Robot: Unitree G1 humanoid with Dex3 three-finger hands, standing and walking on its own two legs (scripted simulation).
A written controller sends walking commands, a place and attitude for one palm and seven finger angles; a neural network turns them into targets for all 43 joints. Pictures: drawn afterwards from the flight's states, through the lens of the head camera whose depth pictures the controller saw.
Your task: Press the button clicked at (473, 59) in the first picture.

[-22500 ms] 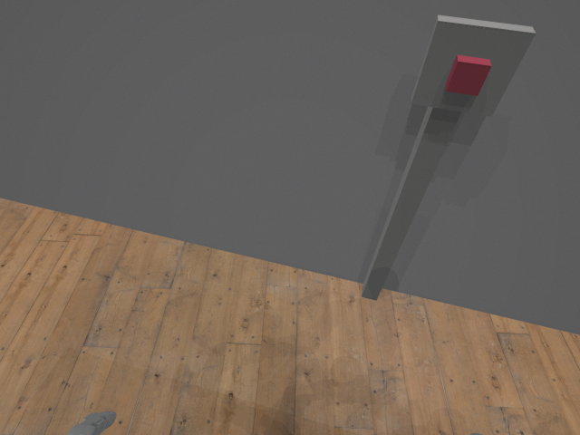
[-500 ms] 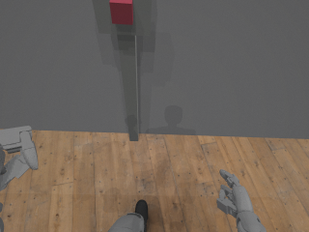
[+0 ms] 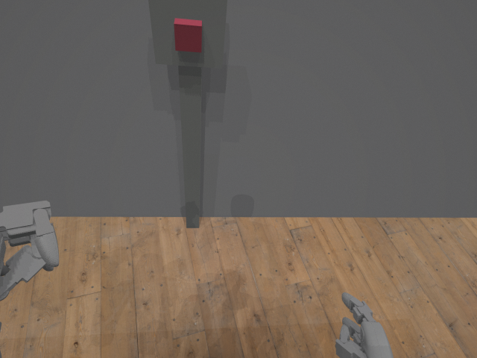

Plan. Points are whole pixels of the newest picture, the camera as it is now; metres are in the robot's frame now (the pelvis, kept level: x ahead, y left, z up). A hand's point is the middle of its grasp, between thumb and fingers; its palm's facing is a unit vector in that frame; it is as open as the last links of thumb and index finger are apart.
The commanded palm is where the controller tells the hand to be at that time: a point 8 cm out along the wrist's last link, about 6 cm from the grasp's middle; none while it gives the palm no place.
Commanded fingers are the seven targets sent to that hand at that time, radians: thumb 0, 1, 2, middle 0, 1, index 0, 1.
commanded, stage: stop stepping back and stand still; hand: left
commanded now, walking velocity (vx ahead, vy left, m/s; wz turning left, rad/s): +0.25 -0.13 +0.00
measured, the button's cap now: (188, 35) +0.72 +0.16 +0.17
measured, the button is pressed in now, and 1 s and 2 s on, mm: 0 0 0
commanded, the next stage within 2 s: let the arm hang, fingers relaxed in 0.88 s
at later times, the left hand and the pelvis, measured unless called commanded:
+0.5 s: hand (14, 262) +0.18 +0.26 +0.17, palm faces +0.38 -0.82 -0.43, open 3.1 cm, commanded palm +0.11 +0.30 +0.18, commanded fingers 0.00 0.90 0.90 -1.30 -1.50 -1.30 -1.50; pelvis -0.01 +0.02 -0.01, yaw +1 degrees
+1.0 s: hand (13, 266) +0.19 +0.27 +0.15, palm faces +0.34 -0.82 -0.46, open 3.1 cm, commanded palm none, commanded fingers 0.00 0.90 0.90 -1.23 -1.42 -1.23 -1.42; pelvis +0.00 +0.03 +0.00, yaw +2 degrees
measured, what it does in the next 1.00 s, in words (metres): steps on the spot: left foot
